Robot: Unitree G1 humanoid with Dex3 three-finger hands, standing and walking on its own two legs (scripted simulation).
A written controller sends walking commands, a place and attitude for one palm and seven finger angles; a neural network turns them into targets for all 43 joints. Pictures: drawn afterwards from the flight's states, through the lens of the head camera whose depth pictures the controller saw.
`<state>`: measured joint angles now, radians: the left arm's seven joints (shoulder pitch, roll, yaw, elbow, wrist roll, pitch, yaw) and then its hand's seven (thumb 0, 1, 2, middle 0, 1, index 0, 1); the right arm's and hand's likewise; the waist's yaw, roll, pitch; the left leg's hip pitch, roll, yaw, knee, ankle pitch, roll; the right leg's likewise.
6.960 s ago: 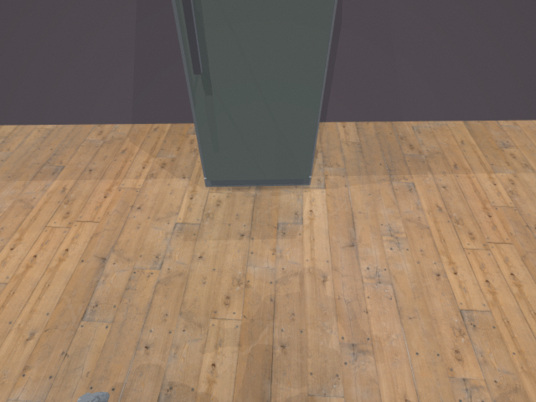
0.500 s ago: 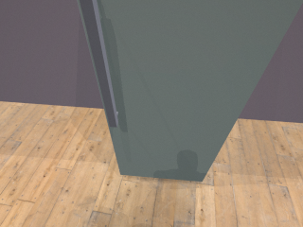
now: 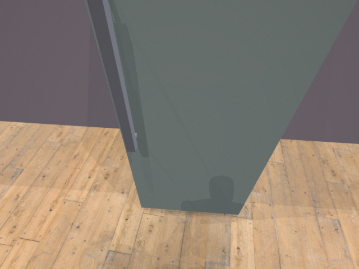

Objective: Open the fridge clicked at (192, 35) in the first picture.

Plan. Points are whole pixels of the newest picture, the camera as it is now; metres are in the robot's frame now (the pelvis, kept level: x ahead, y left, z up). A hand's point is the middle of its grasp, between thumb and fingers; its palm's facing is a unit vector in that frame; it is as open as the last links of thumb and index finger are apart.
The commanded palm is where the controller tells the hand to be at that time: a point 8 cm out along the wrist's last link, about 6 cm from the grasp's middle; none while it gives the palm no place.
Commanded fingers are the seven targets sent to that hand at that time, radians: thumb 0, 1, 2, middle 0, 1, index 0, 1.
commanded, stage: look again from close up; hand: left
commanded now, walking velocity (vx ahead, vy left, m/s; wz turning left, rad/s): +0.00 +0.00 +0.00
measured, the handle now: (121, 87) +0.50 +0.19 +0.14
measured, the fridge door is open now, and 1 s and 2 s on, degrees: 0 0 0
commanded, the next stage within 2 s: raise the hand to about handle height in 0.84 s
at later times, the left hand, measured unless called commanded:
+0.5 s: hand out of the picture +0.00 +0.16 -0.18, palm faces +0.04 -0.99 -0.16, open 7.3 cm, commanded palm none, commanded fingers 0.00 0.90 0.90 -0.20 -0.30 -0.20 -0.30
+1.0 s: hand out of the picture +0.04 +0.18 -0.16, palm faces +0.12 -0.97 -0.20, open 7.3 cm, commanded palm +0.11 +0.22 -0.07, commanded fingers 0.00 0.81 0.86 -0.21 -0.36 -0.21 -0.36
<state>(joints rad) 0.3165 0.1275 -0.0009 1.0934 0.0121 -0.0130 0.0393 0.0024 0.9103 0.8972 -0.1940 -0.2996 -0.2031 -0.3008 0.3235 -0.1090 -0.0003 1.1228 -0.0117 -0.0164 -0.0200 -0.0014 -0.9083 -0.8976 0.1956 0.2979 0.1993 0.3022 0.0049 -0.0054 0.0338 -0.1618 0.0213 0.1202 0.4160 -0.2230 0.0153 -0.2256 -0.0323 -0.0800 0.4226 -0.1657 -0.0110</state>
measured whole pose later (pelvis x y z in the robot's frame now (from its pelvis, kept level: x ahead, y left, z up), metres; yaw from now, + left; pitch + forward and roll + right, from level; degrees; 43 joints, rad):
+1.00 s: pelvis +0.02 +0.00 +0.00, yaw +0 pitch -1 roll +1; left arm 0.39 0.17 0.02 0.78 -0.06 0.08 0.05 0.02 0.93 0.90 -0.20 -0.30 -0.21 -0.30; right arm 0.34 -0.14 0.03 1.03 0.00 -0.07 -0.04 0.01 -0.91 -0.90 0.20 0.30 0.20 0.30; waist 0.00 -0.02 0.05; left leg -0.15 0.02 0.12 0.42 -0.25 0.01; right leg -0.23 -0.03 -0.08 0.46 -0.20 -0.01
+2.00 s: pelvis +0.00 +0.00 -0.05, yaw +3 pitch +7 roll -2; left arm 0.35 0.33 0.29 -0.04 -0.33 -0.25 -0.33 0.00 -0.14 0.45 -0.27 -0.97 -0.28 -0.97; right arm 0.27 -0.30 -0.01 0.61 0.05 -0.31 -0.08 0.01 -0.90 -0.90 0.20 0.30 0.20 0.30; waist -0.01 0.00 -0.04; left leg -0.61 0.05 0.04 0.96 -0.48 0.01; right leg -0.62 -0.05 -0.13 0.90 -0.40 -0.01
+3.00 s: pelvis +0.00 -0.01 -0.02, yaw +3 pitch +0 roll -1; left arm 0.00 0.43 0.40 0.27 -0.34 -0.10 -0.45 -0.02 -0.50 0.30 -0.30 -1.20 -0.31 -1.20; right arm 0.24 -0.28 0.04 0.64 0.07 -0.26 -0.11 0.01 -0.90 -0.90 0.20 0.30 0.20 0.30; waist 0.03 0.01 0.01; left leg -0.32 0.04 0.06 0.67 -0.34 0.01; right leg -0.34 -0.03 -0.12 0.62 -0.27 -0.02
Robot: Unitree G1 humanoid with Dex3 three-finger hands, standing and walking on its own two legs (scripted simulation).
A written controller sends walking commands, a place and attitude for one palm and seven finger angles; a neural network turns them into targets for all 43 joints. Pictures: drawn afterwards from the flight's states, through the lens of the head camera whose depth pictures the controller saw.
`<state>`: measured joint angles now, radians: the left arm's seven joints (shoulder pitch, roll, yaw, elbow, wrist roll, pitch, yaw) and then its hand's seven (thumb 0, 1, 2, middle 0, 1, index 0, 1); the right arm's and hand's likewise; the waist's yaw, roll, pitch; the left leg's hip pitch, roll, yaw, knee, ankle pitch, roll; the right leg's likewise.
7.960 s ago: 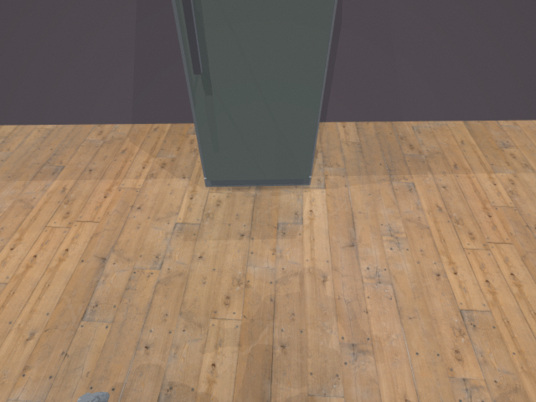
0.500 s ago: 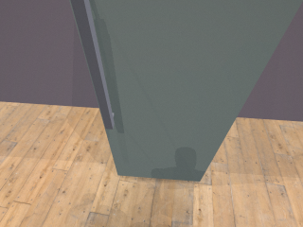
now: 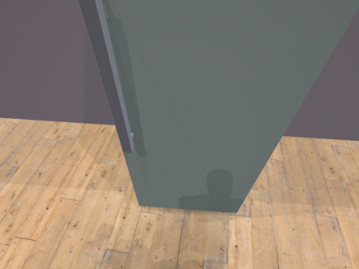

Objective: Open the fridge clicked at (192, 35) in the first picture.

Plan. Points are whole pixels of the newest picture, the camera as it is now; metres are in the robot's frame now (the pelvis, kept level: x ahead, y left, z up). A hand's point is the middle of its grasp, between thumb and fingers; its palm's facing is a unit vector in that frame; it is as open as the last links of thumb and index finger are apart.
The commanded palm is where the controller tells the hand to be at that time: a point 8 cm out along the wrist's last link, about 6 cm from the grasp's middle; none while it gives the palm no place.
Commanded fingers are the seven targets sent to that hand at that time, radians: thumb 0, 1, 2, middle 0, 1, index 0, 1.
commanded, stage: raise the hand to about handle height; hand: left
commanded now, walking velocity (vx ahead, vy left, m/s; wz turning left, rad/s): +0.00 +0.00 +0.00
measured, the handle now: (116, 87) +0.49 +0.19 +0.14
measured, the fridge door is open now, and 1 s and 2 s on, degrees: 0 0 0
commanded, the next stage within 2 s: none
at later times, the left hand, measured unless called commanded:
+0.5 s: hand (86, 267) +0.13 +0.20 -0.04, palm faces +0.12 -0.99 -0.07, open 9.4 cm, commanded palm +0.13 +0.25 -0.02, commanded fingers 0.00 0.22 0.61 -0.25 -0.74 -0.25 -0.74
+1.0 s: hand (69, 223) +0.20 +0.24 +0.01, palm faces +0.06 -1.00 -0.07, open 12.4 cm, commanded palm +0.17 +0.30 +0.04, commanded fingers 0.00 -0.36 0.36 -0.29 -1.11 -0.29 -1.11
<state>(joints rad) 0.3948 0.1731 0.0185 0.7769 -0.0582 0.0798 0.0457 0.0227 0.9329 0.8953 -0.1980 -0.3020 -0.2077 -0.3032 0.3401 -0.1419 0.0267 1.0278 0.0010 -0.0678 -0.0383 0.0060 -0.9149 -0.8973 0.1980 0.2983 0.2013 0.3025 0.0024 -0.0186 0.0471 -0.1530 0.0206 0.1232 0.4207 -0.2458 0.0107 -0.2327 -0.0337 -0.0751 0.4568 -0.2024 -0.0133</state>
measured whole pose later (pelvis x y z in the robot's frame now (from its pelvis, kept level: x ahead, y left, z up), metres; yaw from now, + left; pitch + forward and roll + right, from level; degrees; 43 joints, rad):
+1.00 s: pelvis -0.01 +0.00 -0.05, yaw +3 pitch +7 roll -2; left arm 0.35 0.33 0.29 -0.04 -0.33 -0.25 -0.33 0.00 -0.14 0.45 -0.27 -0.97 -0.28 -0.97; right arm 0.27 -0.30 -0.01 0.61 0.05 -0.31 -0.08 0.01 -0.90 -0.90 0.20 0.30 0.20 0.30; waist -0.01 0.00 -0.04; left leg -0.61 0.05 0.04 0.96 -0.48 0.01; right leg -0.62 -0.05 -0.13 0.90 -0.40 -0.01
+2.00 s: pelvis -0.02 +0.00 -0.02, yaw +3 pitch +0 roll -1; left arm 0.00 0.43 0.40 0.27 -0.34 -0.10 -0.45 -0.02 -0.50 0.30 -0.30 -1.20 -0.31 -1.20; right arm 0.24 -0.28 0.04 0.64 0.07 -0.26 -0.11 0.01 -0.90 -0.90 0.20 0.30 0.20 0.30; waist 0.03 0.01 0.01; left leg -0.32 0.04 0.06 0.67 -0.34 0.01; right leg -0.34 -0.03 -0.12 0.62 -0.27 -0.02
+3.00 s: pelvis -0.01 +0.00 -0.02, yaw +2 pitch +4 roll -1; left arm -0.31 0.42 0.35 0.54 -0.28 -0.12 -0.40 -0.02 -0.50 0.30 -0.29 -1.20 -0.30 -1.20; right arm 0.27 -0.28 0.03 0.65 0.06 -0.21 -0.10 0.01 -0.90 -0.90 0.20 0.30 0.20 0.30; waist -0.01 0.01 -0.02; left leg -0.40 0.04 0.07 0.68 -0.35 0.01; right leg -0.43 -0.03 -0.11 0.65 -0.29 -0.02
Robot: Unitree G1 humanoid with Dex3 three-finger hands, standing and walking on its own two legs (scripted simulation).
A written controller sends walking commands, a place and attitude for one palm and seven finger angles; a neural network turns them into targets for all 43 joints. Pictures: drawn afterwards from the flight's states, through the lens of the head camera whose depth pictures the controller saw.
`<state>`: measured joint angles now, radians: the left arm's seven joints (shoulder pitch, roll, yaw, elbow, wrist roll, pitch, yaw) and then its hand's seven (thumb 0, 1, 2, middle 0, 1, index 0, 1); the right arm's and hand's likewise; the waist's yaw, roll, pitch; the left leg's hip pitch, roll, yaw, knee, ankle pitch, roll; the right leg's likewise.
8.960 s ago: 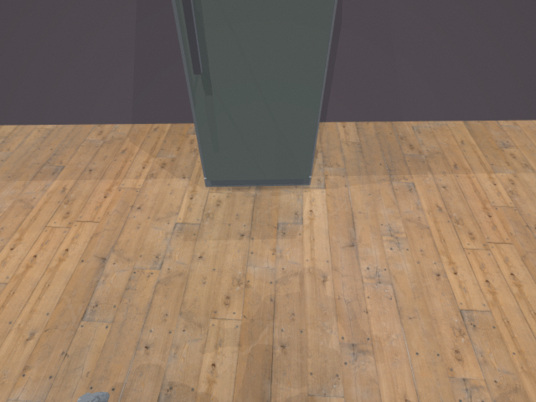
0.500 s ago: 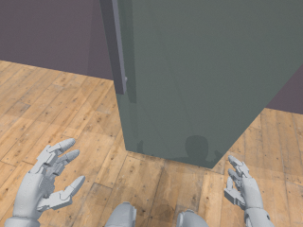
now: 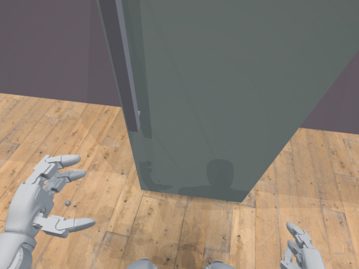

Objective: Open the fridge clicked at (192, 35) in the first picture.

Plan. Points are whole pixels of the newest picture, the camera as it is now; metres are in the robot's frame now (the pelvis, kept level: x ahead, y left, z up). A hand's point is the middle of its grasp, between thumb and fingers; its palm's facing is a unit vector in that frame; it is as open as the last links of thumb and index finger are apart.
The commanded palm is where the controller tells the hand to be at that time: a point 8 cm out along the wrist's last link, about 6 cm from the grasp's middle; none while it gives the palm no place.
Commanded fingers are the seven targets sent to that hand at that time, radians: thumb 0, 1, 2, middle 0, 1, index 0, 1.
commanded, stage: raise the hand to about handle height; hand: left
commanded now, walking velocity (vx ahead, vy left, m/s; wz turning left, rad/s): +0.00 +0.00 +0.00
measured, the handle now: (124, 55) +0.51 +0.16 +0.19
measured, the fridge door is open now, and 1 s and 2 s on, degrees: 0 0 0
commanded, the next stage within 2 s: move the hooked fingers beside the handle in 1.04 s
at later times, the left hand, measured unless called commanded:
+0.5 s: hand (35, 160) +0.27 +0.28 +0.13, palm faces +0.04 -1.00 -0.05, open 13.9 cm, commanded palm +0.25 +0.32 +0.14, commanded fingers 0.00 -0.50 0.30 -0.30 -1.20 -0.30 -1.20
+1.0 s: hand (39, 162) +0.27 +0.26 +0.14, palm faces +0.04 -1.00 -0.05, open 14.0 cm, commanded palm +0.24 +0.31 +0.15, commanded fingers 0.00 -0.50 0.30 -0.30 -1.20 -0.30 -1.20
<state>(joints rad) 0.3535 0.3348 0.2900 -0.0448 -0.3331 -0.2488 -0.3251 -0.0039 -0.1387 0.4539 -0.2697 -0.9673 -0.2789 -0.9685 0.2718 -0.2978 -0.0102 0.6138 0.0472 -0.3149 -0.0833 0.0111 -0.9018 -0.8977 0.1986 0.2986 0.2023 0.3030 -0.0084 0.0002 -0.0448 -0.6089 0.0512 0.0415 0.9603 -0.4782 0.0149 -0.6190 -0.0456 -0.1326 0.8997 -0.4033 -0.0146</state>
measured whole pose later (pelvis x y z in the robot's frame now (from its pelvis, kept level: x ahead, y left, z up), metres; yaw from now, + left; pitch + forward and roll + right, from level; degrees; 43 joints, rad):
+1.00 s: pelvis +0.00 -0.01 +0.04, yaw +0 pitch +0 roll -1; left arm 0.00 0.43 0.40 0.27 -0.34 -0.10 -0.45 -0.02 -0.50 0.30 -0.30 -1.20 -0.31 -1.20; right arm 0.24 -0.28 0.04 0.64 0.07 -0.26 -0.11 0.01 -0.90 -0.90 0.20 0.30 0.20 0.30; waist 0.03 0.01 0.01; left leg -0.32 0.04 0.06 0.67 -0.34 0.01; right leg -0.34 -0.03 -0.12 0.62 -0.27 -0.02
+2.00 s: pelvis +0.01 -0.01 +0.03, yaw -1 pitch +4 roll -1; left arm -0.31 0.42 0.35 0.54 -0.28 -0.12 -0.40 -0.02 -0.50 0.30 -0.29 -1.20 -0.30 -1.20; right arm 0.27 -0.28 0.03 0.65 0.06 -0.21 -0.10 0.01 -0.90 -0.90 0.20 0.30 0.20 0.30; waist -0.01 0.01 -0.02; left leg -0.40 0.04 0.07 0.68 -0.35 0.01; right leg -0.43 -0.03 -0.11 0.65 -0.29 -0.02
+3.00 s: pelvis +0.01 +0.00 +0.02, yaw -2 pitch +11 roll -1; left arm -0.62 0.49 0.37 0.90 -0.20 -0.22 -0.36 -0.02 -0.50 0.30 -0.29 -1.20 -0.30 -1.20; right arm 0.37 -0.28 0.02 0.66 0.05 -0.10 -0.06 0.00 -0.90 -0.90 0.20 0.30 0.20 0.30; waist -0.08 0.00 -0.07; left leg -0.57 0.05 0.09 0.77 -0.39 0.02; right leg -0.60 -0.02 -0.09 0.71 -0.29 -0.01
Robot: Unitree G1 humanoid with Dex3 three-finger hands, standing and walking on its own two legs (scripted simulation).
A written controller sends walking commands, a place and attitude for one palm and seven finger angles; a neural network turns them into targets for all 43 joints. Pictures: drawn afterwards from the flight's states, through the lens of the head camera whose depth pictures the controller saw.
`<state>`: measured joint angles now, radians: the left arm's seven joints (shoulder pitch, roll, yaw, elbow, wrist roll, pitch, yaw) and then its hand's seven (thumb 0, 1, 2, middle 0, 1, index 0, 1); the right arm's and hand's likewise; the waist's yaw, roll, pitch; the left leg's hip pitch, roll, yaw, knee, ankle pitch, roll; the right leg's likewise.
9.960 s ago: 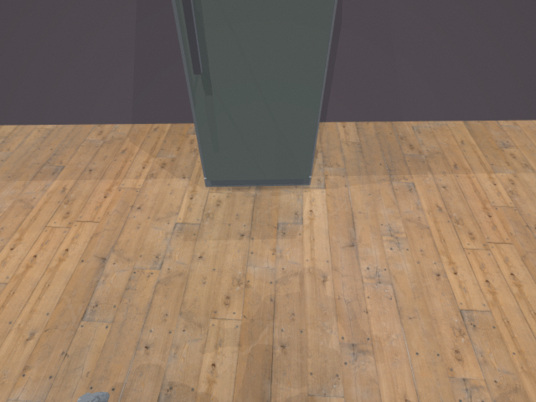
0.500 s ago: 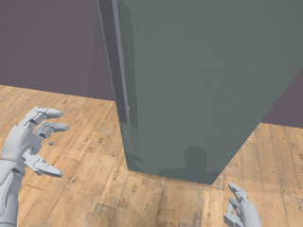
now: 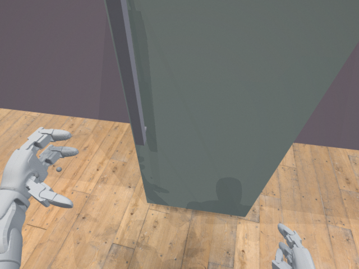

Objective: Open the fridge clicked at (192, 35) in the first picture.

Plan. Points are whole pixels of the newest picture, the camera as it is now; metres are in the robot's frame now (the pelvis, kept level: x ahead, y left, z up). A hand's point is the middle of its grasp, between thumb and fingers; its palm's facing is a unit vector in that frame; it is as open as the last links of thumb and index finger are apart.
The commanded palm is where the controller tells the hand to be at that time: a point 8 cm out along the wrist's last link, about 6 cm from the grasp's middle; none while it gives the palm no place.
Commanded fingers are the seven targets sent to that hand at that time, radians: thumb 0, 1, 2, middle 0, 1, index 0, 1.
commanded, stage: raise the hand to about handle height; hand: left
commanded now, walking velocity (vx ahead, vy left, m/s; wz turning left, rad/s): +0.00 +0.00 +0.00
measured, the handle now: (133, 78) +0.51 +0.17 +0.16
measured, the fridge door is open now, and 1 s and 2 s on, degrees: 0 0 0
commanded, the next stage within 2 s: move the hooked fingers beside the handle in 0.04 s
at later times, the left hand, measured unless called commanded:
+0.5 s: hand (76, 154) +0.31 +0.25 +0.10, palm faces +0.00 -1.00 -0.03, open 14.0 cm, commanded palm +0.28 +0.30 +0.11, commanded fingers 0.00 -0.50 0.30 -0.30 -1.20 -0.30 -1.20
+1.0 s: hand (89, 136) +0.36 +0.24 +0.10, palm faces +0.00 -1.00 -0.02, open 14.0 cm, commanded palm +0.34 +0.29 +0.10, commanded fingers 0.00 -0.50 0.30 -0.30 -1.20 -0.30 -1.20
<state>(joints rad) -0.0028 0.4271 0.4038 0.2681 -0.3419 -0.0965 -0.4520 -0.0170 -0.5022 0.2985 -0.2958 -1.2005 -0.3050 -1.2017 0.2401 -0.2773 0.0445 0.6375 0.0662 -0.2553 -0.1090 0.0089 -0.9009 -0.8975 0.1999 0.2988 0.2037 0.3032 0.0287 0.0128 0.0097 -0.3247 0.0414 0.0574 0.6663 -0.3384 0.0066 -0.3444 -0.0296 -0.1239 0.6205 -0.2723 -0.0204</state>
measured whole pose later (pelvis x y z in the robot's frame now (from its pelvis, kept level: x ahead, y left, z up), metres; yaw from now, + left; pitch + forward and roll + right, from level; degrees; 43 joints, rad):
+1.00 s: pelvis +0.01 +0.00 +0.00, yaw -1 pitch +4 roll -1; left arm -0.31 0.42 0.35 0.54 -0.28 -0.12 -0.40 -0.02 -0.50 0.30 -0.29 -1.20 -0.30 -1.20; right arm 0.27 -0.28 0.03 0.65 0.06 -0.21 -0.10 0.01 -0.90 -0.90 0.20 0.30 0.20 0.30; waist -0.01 0.01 -0.02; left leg -0.40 0.04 0.07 0.68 -0.35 0.01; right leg -0.43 -0.03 -0.11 0.65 -0.29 -0.02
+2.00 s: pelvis +0.01 +0.01 -0.01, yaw -2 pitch +11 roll -1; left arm -0.62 0.49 0.37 0.90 -0.20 -0.22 -0.36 -0.02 -0.50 0.30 -0.29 -1.20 -0.30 -1.20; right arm 0.37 -0.28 0.02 0.66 0.05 -0.10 -0.06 0.00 -0.90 -0.90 0.20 0.30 0.20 0.30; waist -0.08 0.00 -0.07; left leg -0.57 0.05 0.09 0.77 -0.39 0.02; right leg -0.60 -0.02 -0.09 0.71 -0.29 -0.01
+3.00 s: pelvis +0.00 +0.00 -0.01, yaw -2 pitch +10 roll -1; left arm -0.66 0.41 0.31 0.90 -0.18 -0.25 -0.29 -0.02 -0.50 0.30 -0.29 -1.20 -0.30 -1.20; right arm 0.34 -0.27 0.02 0.67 0.05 -0.11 -0.06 0.00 -0.90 -0.90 0.20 0.30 0.20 0.30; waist -0.08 0.00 -0.07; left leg -0.58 0.05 0.08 0.77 -0.38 0.01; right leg -0.61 -0.02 -0.09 0.72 -0.29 -0.02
